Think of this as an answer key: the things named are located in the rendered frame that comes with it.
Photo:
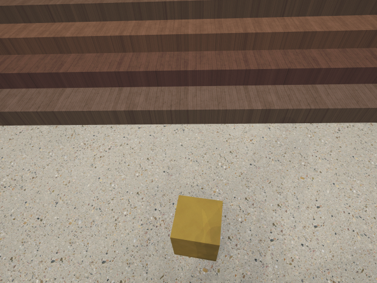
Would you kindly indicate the carton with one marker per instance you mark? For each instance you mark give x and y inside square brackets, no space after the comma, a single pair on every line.
[197,227]

